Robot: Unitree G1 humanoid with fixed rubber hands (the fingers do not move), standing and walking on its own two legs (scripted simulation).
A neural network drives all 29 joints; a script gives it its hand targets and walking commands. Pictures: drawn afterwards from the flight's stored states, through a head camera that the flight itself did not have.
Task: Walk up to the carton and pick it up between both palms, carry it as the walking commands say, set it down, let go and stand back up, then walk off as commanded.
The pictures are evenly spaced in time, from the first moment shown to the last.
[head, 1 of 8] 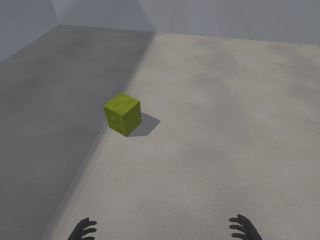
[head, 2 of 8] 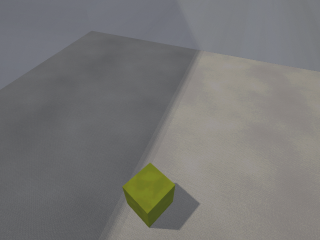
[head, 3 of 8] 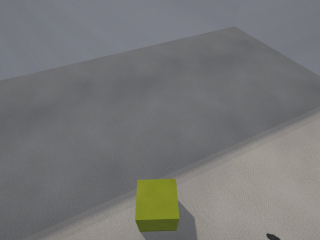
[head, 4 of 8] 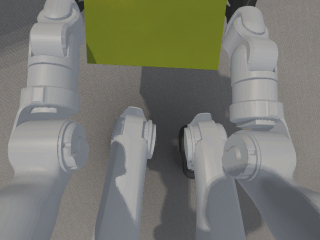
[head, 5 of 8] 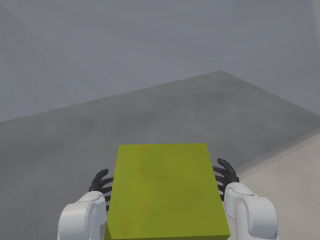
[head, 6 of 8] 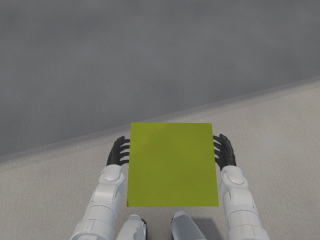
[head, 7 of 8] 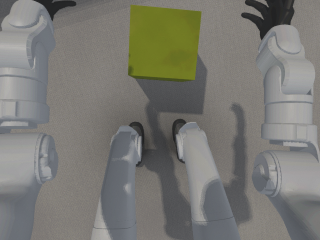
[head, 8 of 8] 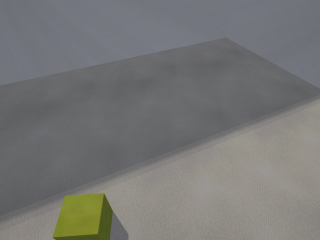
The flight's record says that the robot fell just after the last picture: no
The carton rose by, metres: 0.67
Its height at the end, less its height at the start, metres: +0.00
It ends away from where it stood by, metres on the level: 0.42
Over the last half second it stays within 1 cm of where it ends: yes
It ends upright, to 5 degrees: yes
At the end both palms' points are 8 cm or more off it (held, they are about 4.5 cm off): yes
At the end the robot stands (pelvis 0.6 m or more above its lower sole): yes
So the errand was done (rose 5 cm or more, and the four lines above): yes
